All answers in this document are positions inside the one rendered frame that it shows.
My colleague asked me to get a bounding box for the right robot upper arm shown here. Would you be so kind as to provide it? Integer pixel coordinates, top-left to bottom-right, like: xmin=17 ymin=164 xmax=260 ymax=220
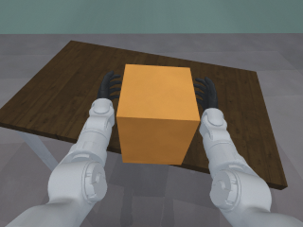
xmin=209 ymin=168 xmax=303 ymax=227

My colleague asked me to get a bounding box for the left robot upper arm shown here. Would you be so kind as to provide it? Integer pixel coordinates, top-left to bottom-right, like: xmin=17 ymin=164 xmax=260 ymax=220
xmin=6 ymin=160 xmax=108 ymax=227

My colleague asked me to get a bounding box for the right robot forearm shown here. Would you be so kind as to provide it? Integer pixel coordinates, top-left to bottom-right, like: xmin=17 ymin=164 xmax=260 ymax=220
xmin=199 ymin=108 xmax=272 ymax=205

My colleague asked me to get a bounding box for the left robot forearm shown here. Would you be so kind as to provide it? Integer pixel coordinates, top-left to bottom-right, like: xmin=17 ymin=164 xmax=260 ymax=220
xmin=47 ymin=98 xmax=115 ymax=197

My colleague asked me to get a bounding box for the table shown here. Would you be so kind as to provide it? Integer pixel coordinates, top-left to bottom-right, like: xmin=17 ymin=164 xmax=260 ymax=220
xmin=0 ymin=40 xmax=288 ymax=190

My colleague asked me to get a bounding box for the carton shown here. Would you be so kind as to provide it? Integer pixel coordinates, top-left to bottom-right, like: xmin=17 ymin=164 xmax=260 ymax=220
xmin=116 ymin=64 xmax=201 ymax=166

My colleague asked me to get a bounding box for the robot left hand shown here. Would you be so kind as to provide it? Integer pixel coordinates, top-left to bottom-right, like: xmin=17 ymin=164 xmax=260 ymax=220
xmin=97 ymin=70 xmax=121 ymax=100

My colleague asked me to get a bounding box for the robot right hand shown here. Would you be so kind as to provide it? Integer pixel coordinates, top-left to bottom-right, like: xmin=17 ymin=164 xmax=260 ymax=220
xmin=193 ymin=77 xmax=219 ymax=112

